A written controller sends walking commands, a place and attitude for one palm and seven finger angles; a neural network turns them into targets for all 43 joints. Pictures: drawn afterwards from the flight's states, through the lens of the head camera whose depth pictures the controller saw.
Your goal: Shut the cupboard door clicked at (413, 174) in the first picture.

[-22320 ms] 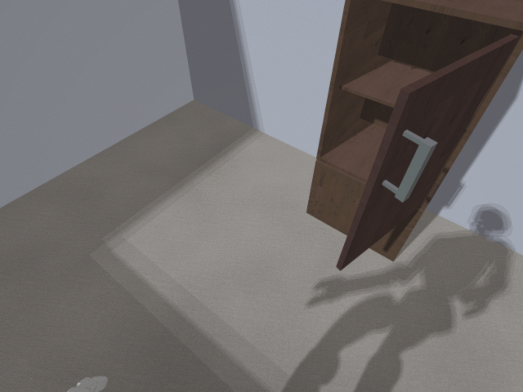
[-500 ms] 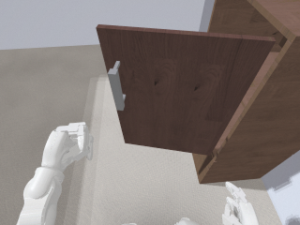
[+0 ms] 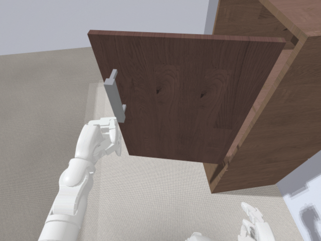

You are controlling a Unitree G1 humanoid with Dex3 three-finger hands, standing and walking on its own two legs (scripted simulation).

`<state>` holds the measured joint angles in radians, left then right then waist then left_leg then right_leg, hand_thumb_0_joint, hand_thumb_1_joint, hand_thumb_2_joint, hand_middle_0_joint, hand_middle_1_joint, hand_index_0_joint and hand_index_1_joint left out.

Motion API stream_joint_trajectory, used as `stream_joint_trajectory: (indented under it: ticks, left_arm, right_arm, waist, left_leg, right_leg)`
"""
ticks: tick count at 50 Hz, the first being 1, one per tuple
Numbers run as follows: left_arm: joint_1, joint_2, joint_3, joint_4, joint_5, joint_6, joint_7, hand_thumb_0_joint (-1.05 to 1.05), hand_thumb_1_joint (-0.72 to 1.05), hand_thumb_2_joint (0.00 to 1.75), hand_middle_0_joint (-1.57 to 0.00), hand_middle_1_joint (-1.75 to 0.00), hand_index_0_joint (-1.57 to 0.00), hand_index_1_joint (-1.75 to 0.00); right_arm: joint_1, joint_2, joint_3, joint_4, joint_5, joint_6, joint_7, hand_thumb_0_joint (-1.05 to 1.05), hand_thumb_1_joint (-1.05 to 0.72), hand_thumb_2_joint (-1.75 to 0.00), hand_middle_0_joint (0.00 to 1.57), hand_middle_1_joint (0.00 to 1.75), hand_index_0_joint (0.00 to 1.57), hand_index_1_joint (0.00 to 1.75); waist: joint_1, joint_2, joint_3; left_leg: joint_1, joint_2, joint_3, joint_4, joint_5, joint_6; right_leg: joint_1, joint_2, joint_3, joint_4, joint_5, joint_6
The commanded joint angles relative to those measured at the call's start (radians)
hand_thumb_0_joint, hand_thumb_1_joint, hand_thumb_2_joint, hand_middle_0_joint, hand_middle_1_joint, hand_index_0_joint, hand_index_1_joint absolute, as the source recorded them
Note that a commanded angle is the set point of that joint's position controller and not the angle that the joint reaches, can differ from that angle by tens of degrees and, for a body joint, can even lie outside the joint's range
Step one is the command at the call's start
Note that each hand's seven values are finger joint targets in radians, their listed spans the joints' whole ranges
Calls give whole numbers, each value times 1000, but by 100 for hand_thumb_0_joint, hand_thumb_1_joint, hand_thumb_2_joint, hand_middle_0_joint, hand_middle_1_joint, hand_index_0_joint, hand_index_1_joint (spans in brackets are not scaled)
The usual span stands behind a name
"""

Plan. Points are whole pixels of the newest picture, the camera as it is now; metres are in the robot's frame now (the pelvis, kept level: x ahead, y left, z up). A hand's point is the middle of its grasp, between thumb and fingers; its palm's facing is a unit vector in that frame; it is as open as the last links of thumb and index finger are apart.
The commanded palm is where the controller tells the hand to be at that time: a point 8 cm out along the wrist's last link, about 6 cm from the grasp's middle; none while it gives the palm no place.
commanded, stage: bring the fist close to the handle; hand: left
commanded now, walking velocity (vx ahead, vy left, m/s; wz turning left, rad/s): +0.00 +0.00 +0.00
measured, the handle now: (117, 97) +0.47 +0.14 +0.08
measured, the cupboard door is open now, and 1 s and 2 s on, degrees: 76 76 63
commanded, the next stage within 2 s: push the door shut along its arc in 0.64 s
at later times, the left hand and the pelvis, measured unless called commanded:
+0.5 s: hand (123, 125) +0.37 +0.11 +0.09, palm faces -0.08 -1.00 -0.05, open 3.1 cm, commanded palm +0.34 +0.17 +0.08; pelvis +0.00 -0.01 +0.00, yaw -1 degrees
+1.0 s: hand (124, 118) +0.39 +0.11 +0.08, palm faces -0.15 -0.99 -0.04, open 3.1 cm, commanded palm +0.38 +0.17 +0.08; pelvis -0.02 -0.01 +0.00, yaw +0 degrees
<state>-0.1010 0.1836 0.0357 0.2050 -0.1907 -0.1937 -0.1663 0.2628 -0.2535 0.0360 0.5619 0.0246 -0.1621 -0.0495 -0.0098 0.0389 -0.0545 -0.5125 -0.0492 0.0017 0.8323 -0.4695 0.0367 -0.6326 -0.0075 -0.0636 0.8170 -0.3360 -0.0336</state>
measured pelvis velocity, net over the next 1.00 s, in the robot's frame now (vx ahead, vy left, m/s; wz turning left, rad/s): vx -0.02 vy -0.01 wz -0.01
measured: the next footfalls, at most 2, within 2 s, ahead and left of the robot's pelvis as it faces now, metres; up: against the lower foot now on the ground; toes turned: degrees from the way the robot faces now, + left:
none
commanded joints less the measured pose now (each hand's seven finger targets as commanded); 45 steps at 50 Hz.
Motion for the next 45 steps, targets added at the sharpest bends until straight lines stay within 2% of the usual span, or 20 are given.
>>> stream_joint_trajectory:
  ticks: [1, 3, 4, 7, 9, 12, 14, 15, 19, 23, 25, 28, 29, 32, 33, 34, 38, 39, 42, 45]
  left_arm:
    - [-341, 147, 136, -143, -11, -88, 51, 0, 90, 90, -130, -150, -130, -150]
    - [-350, 113, 97, -107, -2, -93, 45, 0, 90, 90, -130, -150, -130, -150]
    - [-339, 127, 115, -76, 0, -92, 41, 0, 90, 90, -130, -150, -130, -150]
    - [-391, 88, 63, -44, 6, -90, 16, 0, 90, 90, -130, -150, -130, -150]
    - [-442, 67, 37, -15, 1, -86, 7, 0, 90, 90, -130, -150, -130, -150]
    - [-553, 91, 64, 30, -6, -92, 19, 0, 90, 90, -130, -150, -130, -150]
    - [-547, 158, 135, 45, -3, -108, 39, 0, 90, 90, -130, -150, -130, -150]
    - [-534, 151, 138, 31, -2, -119, 42, 0, 90, 90, -130, -150, -130, -150]
    - [-466, 150, 147, 30, 6, -157, 51, 0, 90, 90, -130, -150, -130, -150]
    - [-428, 111, 108, 55, 7, -161, 33, 0, 90, 90, -130, -150, -130, -150]
    - [-452, 145, 132, 91, 1, -152, 24, 0, 90, 90, -130, -150, -130, -150]
    - [-520, 153, 129, 72, -8, -155, 13, 0, 90, 90, -130, -150, -130, -150]
    - [-543, 150, 123, 48, -11, -162, 13, 0, 90, 90, -130, -150, -130, -150]
    - [-626, 155, 117, 60, -15, -182, 12, 0, 90, 90, -130, -150, -130, -150]
    - [-614, 170, 137, 77, -18, -188, 11, 0, 90, 90, -130, -150, -130, -150]
    - [-616, 191, 144, 87, -15, -192, 12, 0, 90, 90, -130, -150, -130, -150]
    - [-622, 150, 106, 155, -10, -192, -3, 0, 90, 90, -130, -150, -130, -150]
    - [-615, 157, 109, 186, -8, -183, -9, 0, 90, 90, -130, -150, -130, -150]
    - [-734, 194, 117, 272, -3, -165, -29, 0, 90, 90, -130, -150, -130, -150]
    - [-796, 245, 162, 301, -12, -167, -43, 0, 90, 90, -130, -150, -130, -150]
  right_arm:
    - [-20, -103, -45, -120, -1, -29, -8, 0, -90, -90, 20, 30, 20, 30]
    - [-15, -103, -45, -120, 0, -18, -2, 0, -90, -90, 20, 30, 20, 30]
    - [-6, -106, -50, -118, 0, -14, 0, 0, -90, -90, 20, 30, 20, 30]
    - [5, -110, -56, -116, 5, -2, 5, 0, -90, -90, 20, 30, 20, 30]
    - [14, -113, -57, -112, 6, 3, 3, 0, -90, -90, 20, 30, 20, 30]
    - [18, -117, -57, -98, 7, 11, 1, 0, -90, -90, 20, 30, 20, 30]
    - [18, -121, -61, -96, 3, 18, -2, 0, -90, -90, 20, 30, 20, 30]
    - [13, -113, -59, -104, 1, 20, 1, 0, -90, -90, 20, 30, 20, 30]
    - [14, -105, -60, -110, -1, 29, 12, 0, -90, -90, 20, 30, 20, 30]
    - [11, -107, -63, -112, 5, 37, 18, 0, -90, -90, 20, 30, 20, 30]
    - [9, -117, -64, -107, 9, 43, 13, 0, -90, -90, 20, 30, 20, 30]
    - [-5, -115, -63, -110, 12, 45, 6, 0, -90, -90, 20, 30, 20, 30]
    - [-11, -113, -62, -111, 12, 43, 3, 0, -90, -90, 20, 30, 20, 30]
    - [-20, -108, -58, -97, 11, 36, -3, 0, -90, -90, 20, 30, 20, 30]
    - [-15, -110, -59, -93, 10, 33, -4, 0, -90, -90, 20, 30, 20, 30]
    - [-15, -114, -60, -88, 11, 34, -6, 0, -90, -90, 20, 30, 20, 30]
    - [-12, -116, -57, -81, 13, 30, -3, 0, -90, -90, 20, 30, 20, 30]
    - [-6, -119, -57, -83, 13, 32, -4, 0, -90, -90, 20, 30, 20, 30]
    - [3, -130, -52, -69, 15, 43, -8, 0, -90, -90, 20, 30, 20, 30]
    - [2, -133, -52, -74, 15, 51, -13, 0, -90, -90, 20, 30, 20, 30]
  waist:
    - [3, -74, -300]
    - [0, -45, -302]
    - [7, -52, -313]
    - [-11, -35, -316]
    - [-28, -56, -306]
    - [-40, -83, -291]
    - [-14, -101, -324]
    - [-3, -74, -364]
    - [21, -55, -400]
    - [1, -79, -315]
    - [-10, -124, -270]
    - [-18, -102, -273]
    - [-17, -66, -286]
    - [-32, -56, -300]
    - [-26, -86, -308]
    - [-27, -77, -311]
    - [-29, -63, -308]
    - [-28, -52, -300]
    - [-54, -94, -258]
    - [-47, -93, -305]
  left_leg:
    - [-36, 29, -20, -135, 311, -32]
    - [-24, 29, -15, -135, 342, -35]
    - [-27, 31, -13, -133, 358, -34]
    - [-9, 34, -12, -132, 373, -36]
    - [-9, 35, -15, -129, 364, -33]
    - [-30, 33, -16, -134, 312, -31]
    - [-40, 29, -11, -136, 314, -28]
    - [-32, 26, -6, -140, 331, -28]
    - [-31, 25, 7, -142, 381, -28]
    - [-46, 28, 15, -155, 330, -24]
    - [-74, 28, 13, -161, 272, -20]
    - [-66, 23, 16, -161, 218, -17]
    - [-56, 20, 20, -158, 212, -16]
    - [-52, 21, 12, -155, 177, -15]
    - [-60, 22, 8, -154, 174, -16]
    - [-66, 22, 9, -149, 173, -15]
    - [-59, 22, 1, -156, 177, -17]
    - [-62, 23, 1, -155, 185, -18]
    - [-101, 23, -9, -155, 142, -18]
    - [-105, 19, -3, -145, 158, -15]
  right_leg:
    - [330, -20, 50, -78, 263, 12]
    - [327, -18, 48, -72, 302, 9]
    - [342, -18, 50, -73, 322, 7]
    - [322, -15, 45, -74, 342, 7]
    - [311, -13, 44, -82, 339, 9]
    - [301, -15, 50, -95, 298, 12]
    - [345, -17, 61, -95, 300, 11]
    - [373, -21, 66, -88, 324, 10]
    - [422, -20, 72, -76, 398, 7]
    - [379, -16, 71, -105, 354, 13]
    - [366, -20, 82, -131, 282, 17]
    - [356, -25, 100, -157, 200, 19]
    - [361, -27, 108, -161, 185, 18]
    - [344, -27, 113, -165, 134, 19]
    - [353, -28, 112, -164, 127, 20]
    - [354, -28, 119, -165, 121, 19]
    - [330, -23, 97, -144, 144, 15]
    - [324, -23, 94, -141, 159, 14]
    - [290, -26, 96, -147, 107, 18]
    - [320, -31, 110, -142, 128, 18]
